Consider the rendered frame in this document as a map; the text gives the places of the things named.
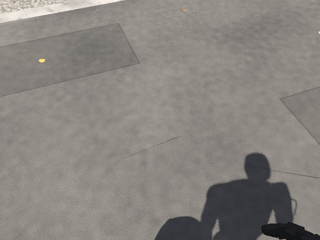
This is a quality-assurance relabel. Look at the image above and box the right robot hand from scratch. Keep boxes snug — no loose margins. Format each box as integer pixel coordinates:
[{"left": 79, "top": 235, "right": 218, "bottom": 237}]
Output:
[{"left": 261, "top": 222, "right": 320, "bottom": 240}]

